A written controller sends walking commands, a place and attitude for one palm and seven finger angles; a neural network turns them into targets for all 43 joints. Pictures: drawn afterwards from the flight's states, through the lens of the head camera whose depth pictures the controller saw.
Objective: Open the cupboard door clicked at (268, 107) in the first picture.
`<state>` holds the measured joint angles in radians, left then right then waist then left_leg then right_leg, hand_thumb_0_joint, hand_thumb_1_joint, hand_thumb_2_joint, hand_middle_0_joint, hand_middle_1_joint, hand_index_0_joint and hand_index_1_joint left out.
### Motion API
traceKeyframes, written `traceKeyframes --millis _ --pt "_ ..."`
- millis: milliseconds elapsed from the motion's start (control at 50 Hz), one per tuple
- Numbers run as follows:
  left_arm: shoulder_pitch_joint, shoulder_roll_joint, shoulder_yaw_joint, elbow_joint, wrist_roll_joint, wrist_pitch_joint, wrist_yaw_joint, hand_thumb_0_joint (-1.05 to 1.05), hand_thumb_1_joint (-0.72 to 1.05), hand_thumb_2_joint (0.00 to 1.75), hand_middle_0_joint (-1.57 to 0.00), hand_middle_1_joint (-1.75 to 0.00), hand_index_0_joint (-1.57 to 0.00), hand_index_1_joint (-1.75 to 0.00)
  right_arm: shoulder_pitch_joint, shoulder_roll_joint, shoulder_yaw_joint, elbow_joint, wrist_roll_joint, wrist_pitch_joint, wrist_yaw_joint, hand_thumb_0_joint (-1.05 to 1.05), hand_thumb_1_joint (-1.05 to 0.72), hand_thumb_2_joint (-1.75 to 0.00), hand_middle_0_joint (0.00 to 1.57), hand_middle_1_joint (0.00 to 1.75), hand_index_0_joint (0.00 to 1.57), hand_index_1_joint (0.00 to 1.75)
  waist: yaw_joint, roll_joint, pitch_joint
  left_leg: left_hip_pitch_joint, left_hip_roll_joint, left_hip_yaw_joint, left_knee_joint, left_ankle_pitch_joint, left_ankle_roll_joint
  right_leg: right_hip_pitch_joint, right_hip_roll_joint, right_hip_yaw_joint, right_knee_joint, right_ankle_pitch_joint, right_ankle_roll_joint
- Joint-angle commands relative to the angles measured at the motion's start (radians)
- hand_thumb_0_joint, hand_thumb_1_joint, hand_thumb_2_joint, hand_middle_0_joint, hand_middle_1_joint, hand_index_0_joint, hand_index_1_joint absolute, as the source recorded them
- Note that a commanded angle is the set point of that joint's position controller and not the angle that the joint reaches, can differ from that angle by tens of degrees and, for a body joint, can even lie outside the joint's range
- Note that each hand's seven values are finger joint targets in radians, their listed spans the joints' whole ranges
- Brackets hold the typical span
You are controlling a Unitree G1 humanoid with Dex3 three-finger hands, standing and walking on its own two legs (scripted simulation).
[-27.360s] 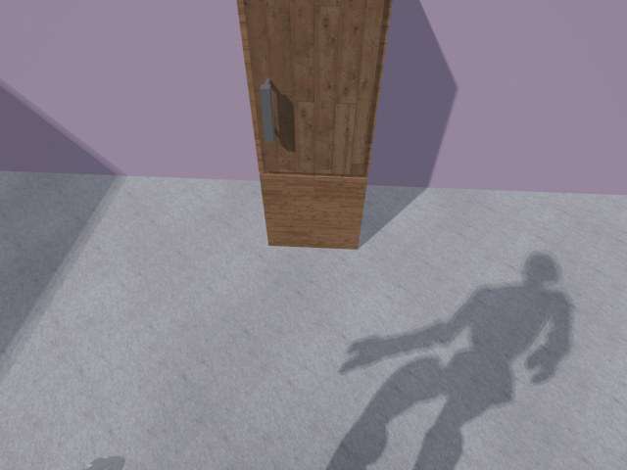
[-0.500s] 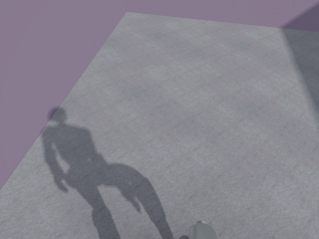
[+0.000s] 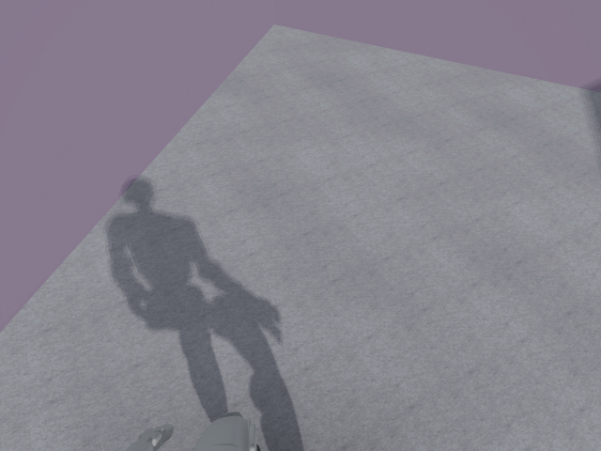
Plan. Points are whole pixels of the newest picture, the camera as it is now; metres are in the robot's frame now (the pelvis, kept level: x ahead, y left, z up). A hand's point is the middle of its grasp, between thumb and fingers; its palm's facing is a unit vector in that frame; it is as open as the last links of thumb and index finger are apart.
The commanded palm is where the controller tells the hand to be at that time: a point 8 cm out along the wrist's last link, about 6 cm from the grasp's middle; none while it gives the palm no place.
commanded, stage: turn to face it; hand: left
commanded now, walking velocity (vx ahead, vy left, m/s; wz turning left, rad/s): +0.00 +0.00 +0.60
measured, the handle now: out of the picture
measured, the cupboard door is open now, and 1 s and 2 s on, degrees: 55 55 55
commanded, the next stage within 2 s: none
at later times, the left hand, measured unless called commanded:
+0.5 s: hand out of the picture +0.11 +0.21 -0.16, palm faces +0.25 -0.93 -0.28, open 7.4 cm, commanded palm none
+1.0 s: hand out of the picture -0.02 +0.12 -0.18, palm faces +0.60 -0.76 -0.25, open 7.4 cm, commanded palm none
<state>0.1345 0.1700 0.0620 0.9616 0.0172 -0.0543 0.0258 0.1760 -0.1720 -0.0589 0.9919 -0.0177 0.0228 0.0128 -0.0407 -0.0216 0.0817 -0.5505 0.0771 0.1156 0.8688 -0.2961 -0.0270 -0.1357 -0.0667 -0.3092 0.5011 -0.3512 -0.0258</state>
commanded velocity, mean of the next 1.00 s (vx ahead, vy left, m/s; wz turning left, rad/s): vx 0.00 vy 0.00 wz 0.60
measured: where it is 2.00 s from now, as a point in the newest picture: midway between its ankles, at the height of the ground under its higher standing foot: outside the picture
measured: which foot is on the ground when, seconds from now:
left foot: up 0.00-0.06, down 0.08-0.56, up 0.58-0.96, down 0.98-1.00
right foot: down 0.00-0.08, up 0.10-0.54, down 0.56-0.98, up 1.00-1.00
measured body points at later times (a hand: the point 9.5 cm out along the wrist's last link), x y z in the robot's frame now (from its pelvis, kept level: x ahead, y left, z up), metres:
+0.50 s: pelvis +0.06 -0.03 +0.00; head +0.13 -0.02 +0.44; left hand +0.10 +0.26 -0.14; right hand +0.19 -0.26 -0.15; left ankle +0.11 +0.09 -0.73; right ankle +0.07 -0.18 -0.70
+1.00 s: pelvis +0.09 -0.06 -0.01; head +0.13 -0.02 +0.43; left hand -0.05 +0.16 -0.16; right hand +0.36 -0.19 -0.14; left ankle +0.02 +0.03 -0.74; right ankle +0.08 -0.17 -0.72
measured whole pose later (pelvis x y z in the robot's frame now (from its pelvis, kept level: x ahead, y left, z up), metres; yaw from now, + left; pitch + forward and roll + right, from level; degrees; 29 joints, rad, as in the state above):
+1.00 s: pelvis +0.09 -0.06 -0.01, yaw +37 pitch +1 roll +2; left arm 0.29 0.23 0.06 0.93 0.02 0.01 0.01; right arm 0.04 -0.26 -0.07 0.89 -0.02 0.05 0.03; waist 0.01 -0.06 0.12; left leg -0.31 -0.01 0.10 0.61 -0.27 0.01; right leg -0.24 -0.17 -0.27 0.78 -0.48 0.02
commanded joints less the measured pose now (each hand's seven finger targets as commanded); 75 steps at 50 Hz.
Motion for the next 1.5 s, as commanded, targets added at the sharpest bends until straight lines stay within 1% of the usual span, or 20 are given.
traceKeyframes --millis 0,40,60,100,220,480,500,540,640,820,900,940,960,980,1100,1280,1300,1340,1420,1480 --pt "0.032 0.182 0.037 -0.06 0.008 0.009 0.002 0.0 0.9 0.9 -0.2 -0.3 -0.2 -0.3 0.072 -0.071 -0.007 -0.081 -0.006 -0.001 0.01 0.0 -0.9 -0.9 0.2 0.3 0.2 0.3 -0.015 -0.101 -0.06 0.149 -0.023 0.016 -0.134 0.018 0.027 0.006 -0.306 0.087 0.017 0.751 -0.06" --pt "0.042 0.188 0.036 -0.083 -0.001 0.022 -0.003 0.0 0.9 0.9 -0.2 -0.3 -0.2 -0.3 0.204 -0.161 -0.032 -0.076 -0.018 -0.008 0.008 0.0 -0.9 -0.9 0.2 0.3 0.2 0.3 -0.083 0.079 -0.168 0.42 -0.005 -0.064 -0.313 0.342 0.08 -0.116 -0.23 0.041 0.354 0.531 0.013" --pt "0.053 0.13 0.023 -0.129 -0.019 0.031 -0.012 0.0 0.9 0.9 -0.2 -0.3 -0.2 -0.3 0.253 -0.285 -0.056 -0.088 -0.024 -0.018 0.001 0.0 -0.9 -0.9 0.2 0.3 0.2 0.3 -0.089 0.405 -0.217 0.57 0.296 -0.502 -0.41 0.829 0.25 -0.402 -0.045 0.055 0.659 -0.236 0.101" --pt "-0.008 0.136 0.019 -0.173 -0.005 0.048 0.0 0.0 0.9 0.9 -0.2 -0.3 -0.2 -0.3 0.207 -0.325 -0.056 -0.109 -0.006 -0.016 -0.023 0.0 -0.9 -0.9 0.2 0.3 0.2 0.3 -0.061 0.233 -0.266 0.514 0.375 -0.632 -0.485 0.566 0.311 -0.5 -0.017 0.305 0.861 -0.287 0.086" --pt "0.068 0.145 0.03 -0.108 0.009 0.074 -0.018 0.0 0.9 0.9 -0.2 -0.3 -0.2 -0.3 0.002 -0.25 -0.034 -0.177 -0.005 -0.031 -0.026 0.0 -0.9 -0.9 0.2 0.3 0.2 0.3 0.036 0.109 -0.186 0.294 0.159 -0.358 -0.553 0.217 0.184 -0.413 -0.033 0.32 0.704 -0.021 0.106" --pt "0.111 0.152 0.024 -0.139 -0.009 0.067 -0.006 0.0 0.9 0.9 -0.2 -0.3 -0.2 -0.3 -0.013 -0.259 -0.073 -0.167 -0.007 0.012 -0.013 0.0 -0.9 -0.9 0.2 0.3 0.2 0.3 0.046 0.178 -0.192 0.2 0.076 -0.503 -0.483 0.124 0.161 -0.095 0.08 0.281 0.096 -0.021 0.076" --pt "0.169 0.174 0.032 -0.128 -0.007 0.061 -0.001 0.0 0.9 0.9 -0.2 -0.3 -0.2 -0.3 -0.036 -0.239 -0.071 -0.178 0.0 0.015 -0.011 0.0 -0.9 -0.9 0.2 0.3 0.2 0.3 0.078 0.131 -0.2 0.111 0.032 -0.473 -0.428 0.066 0.123 0.036 0.051 0.296 -0.068 0.044 0.062" --pt "0.154 0.312 0.048 -0.147 0.017 0.052 0.01 0.0 0.9 0.9 -0.2 -0.3 -0.2 -0.3 -0.053 -0.141 -0.058 -0.214 0.005 0.008 -0.001 0.0 -0.9 -0.9 0.2 0.3 0.2 0.3 0.093 -0.301 -0.123 -0.187 -0.185 -0.156 0.057 -0.286 -0.018 0.099 -0.421 0.735 -0.29 0.053 -0.122" --pt "0.04 0.175 0.016 -0.159 0.002 0.034 0.014 0.0 0.9 0.9 -0.2 -0.3 -0.2 -0.3 -0.024 -0.137 -0.046 -0.135 -0.001 0.033 0.015 0.0 -0.9 -0.9 0.2 0.3 0.2 0.3 0.01 -0.152 -0.079 -0.102 -0.066 -0.135 0.339 -0.101 -0.037 0.039 -0.23 0.322 -0.103 0.651 -0.071" --pt "0.211 0.222 0.035 -0.096 0.011 0.039 0.011 0.0 0.9 0.9 -0.2 -0.3 -0.2 -0.3 -0.182 -0.117 -0.017 -0.157 0.005 0.03 0.018 0.0 -0.9 -0.9 0.2 0.3 0.2 0.3 0.094 -0.179 -0.089 0.019 -0.069 -0.032 -0.038 -0.159 -0.027 0.185 -0.278 0.237 -0.029 0.854 -0.075" --pt "0.186 0.264 0.045 -0.098 0.008 0.038 0.003 0.0 0.9 0.9 -0.2 -0.3 -0.2 -0.3 -0.125 -0.139 -0.019 -0.16 0.005 0.018 0.011 0.0 -0.9 -0.9 0.2 0.3 0.2 0.3 0.054 -0.185 -0.131 0.199 -0.111 0.025 -0.243 -0.084 0.007 0.136 -0.291 0.176 0.086 0.914 -0.051" --pt "0.142 0.26 0.044 -0.115 -0.004 0.038 -0.005 0.0 0.9 0.9 -0.2 -0.3 -0.2 -0.3 0.016 -0.218 -0.043 -0.132 -0.005 0.007 0.008 0.0 -0.9 -0.9 0.2 0.3 0.2 0.3 -0.035 -0.07 -0.219 0.54 -0.027 -0.057 -0.407 0.274 0.068 -0.092 -0.25 0.105 0.356 0.705 0.028" --pt "0.1 0.188 0.027 -0.165 -0.013 0.042 -0.015 0.0 0.9 0.9 -0.2 -0.3 -0.2 -0.3 0.097 -0.341 -0.076 -0.122 -0.012 0.001 0.003 0.0 -0.9 -0.9 0.2 0.3 0.2 0.3 -0.08 0.26 -0.25 0.723 0.283 -0.474 -0.423 0.706 0.237 -0.426 -0.084 0.098 0.615 -0.125 0.104" --pt "0.029 0.191 0.019 -0.208 -0.003 0.058 -0.006 0.0 0.9 0.9 -0.2 -0.3 -0.2 -0.3 0.148 -0.367 -0.072 -0.103 0.0 0.011 0.001 0.0 -0.9 -0.9 0.2 0.3 0.2 0.3 -0.082 0.197 -0.22 0.643 0.368 -0.494 -0.432 0.812 0.311 -0.469 -0.063 0.233 0.689 -0.313 0.093" --pt "0.059 0.172 0.028 -0.135 0.002 0.086 -0.016 0.0 0.9 0.9 -0.2 -0.3 -0.2 -0.3 -0.064 -0.278 -0.044 -0.169 -0.006 -0.006 -0.023 0.0 -0.9 -0.9 0.2 0.3 0.2 0.3 0.034 0.141 -0.107 0.359 0.156 -0.329 -0.509 0.423 0.195 -0.394 -0.041 0.304 0.612 -0.078 0.113" --pt "0.106 0.16 0.025 -0.159 -0.005 0.061 -0.017 0.0 0.9 0.9 -0.2 -0.3 -0.2 -0.3 -0.091 -0.273 -0.067 -0.179 -0.005 0.009 -0.016 0.0 -0.9 -0.9 0.2 0.3 0.2 0.3 0.068 0.171 -0.148 0.239 0.08 -0.393 -0.39 0.348 0.147 -0.08 0.063 0.238 0.087 0.045 0.099" --pt "0.148 0.188 0.033 -0.151 -0.003 0.05 -0.012 0.0 0.9 0.9 -0.2 -0.3 -0.2 -0.3 -0.091 -0.25 -0.065 -0.184 0.003 0.008 -0.014 0.0 -0.9 -0.9 0.2 0.3 0.2 0.3 0.091 0.118 -0.164 0.168 0.032 -0.368 -0.318 0.261 0.104 0.043 0.021 0.267 -0.06 0.142 0.091" --pt "0.177 0.33 0.053 -0.156 0.016 0.042 0.004 0.0 0.9 0.9 -0.2 -0.3 -0.2 -0.3 -0.081 -0.162 -0.052 -0.216 0.009 0.005 -0.005 0.0 -0.9 -0.9 0.2 0.3 0.2 0.3 0.112 -0.295 -0.173 -0.08 -0.154 -0.148 0.149 -0.359 -0.01 0.144 -0.443 0.67 -0.198 0.385 -0.102" --pt "0.022 0.19 0.02 -0.186 0.003 0.047 0.012 0.0 0.9 0.9 -0.2 -0.3 -0.2 -0.3 -0.052 -0.154 -0.047 -0.147 0.001 0.035 0.011 0.0 -0.9 -0.9 0.2 0.3 0.2 0.3 0.023 -0.156 -0.094 -0.049 -0.052 -0.164 0.415 -0.141 -0.028 -0.015 -0.265 0.363 -0.134 0.476 -0.083" --pt "0.068 0.192 0.022 -0.172 0.003 0.039 0.013 0.0 0.9 0.9 -0.2 -0.3 -0.2 -0.3 -0.069 -0.139 -0.035 -0.135 0.003 0.038 0.017 0.0 -0.9 -0.9 0.2 0.3 0.2 0.3 0.042 -0.185 -0.109 -0.031 -0.05 -0.107 0.268 -0.125 -0.043 0.074 -0.25 0.258 -0.112 0.619 -0.067"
